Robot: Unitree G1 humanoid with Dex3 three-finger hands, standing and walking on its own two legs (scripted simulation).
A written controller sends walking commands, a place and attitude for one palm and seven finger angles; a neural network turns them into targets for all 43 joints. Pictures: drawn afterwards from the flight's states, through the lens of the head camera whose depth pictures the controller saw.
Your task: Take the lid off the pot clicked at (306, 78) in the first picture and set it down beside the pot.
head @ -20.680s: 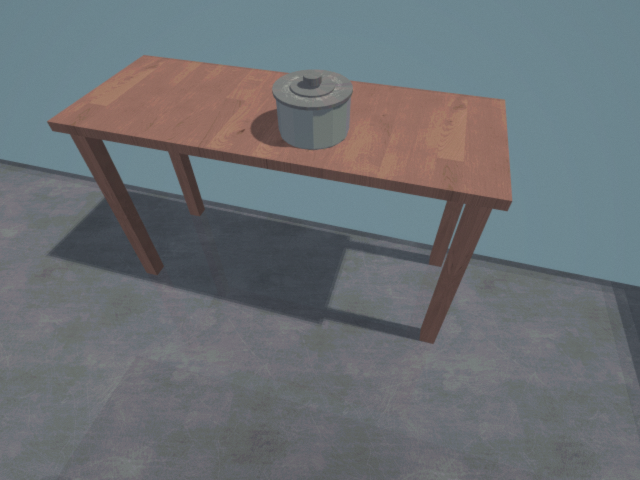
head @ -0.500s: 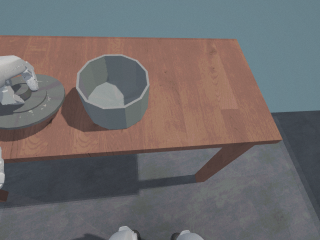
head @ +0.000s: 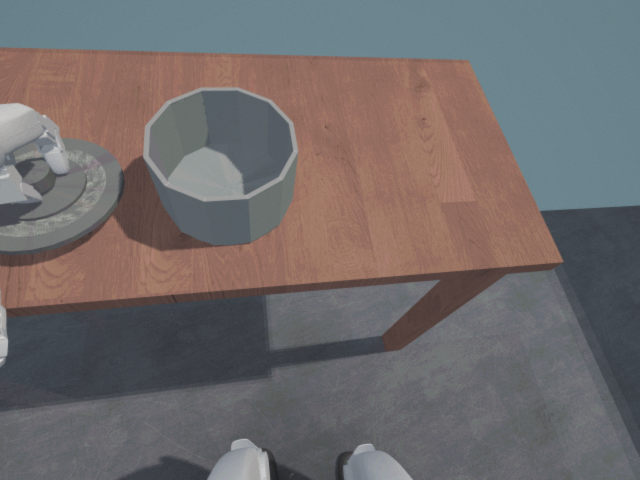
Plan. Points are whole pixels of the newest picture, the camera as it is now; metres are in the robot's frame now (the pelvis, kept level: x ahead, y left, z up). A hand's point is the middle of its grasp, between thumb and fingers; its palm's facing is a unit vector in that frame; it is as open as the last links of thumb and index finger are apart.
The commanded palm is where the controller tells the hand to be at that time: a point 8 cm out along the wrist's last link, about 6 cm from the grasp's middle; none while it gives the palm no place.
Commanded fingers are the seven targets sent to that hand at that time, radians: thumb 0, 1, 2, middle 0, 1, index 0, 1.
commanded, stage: open the fingers wide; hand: left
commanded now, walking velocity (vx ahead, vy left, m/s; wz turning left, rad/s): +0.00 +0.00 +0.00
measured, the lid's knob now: (32, 176) +0.50 +0.32 +0.01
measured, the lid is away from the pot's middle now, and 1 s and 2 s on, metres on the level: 0.24 0.25 0.25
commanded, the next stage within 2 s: raise the empty hand in 1.20 s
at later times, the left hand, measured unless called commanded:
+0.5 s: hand (6, 191) +0.47 +0.33 +0.03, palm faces -0.44 -0.14 -0.89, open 7.5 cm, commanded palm +0.50 +0.32 +0.09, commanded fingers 0.00 0.34 0.74 -0.61 -0.96 -0.59 -0.96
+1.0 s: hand (0, 196) +0.46 +0.34 +0.03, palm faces -0.45 -0.11 -0.89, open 10.3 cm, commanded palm +0.50 +0.31 +0.09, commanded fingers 0.00 -0.03 0.68 -0.36 -0.84 -0.36 -0.84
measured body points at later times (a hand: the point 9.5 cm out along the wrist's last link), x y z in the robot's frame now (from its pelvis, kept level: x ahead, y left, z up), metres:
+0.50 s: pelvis -0.01 +0.01 -0.01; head +0.10 +0.06 +0.43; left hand +0.48 +0.34 +0.08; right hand -0.01 -0.27 -0.10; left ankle +0.03 +0.04 -0.70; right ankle +0.00 -0.18 -0.70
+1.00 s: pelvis -0.01 +0.02 -0.01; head +0.10 +0.07 +0.43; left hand +0.48 +0.34 +0.08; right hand -0.03 -0.26 -0.10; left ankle +0.03 +0.04 -0.70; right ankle +0.00 -0.18 -0.69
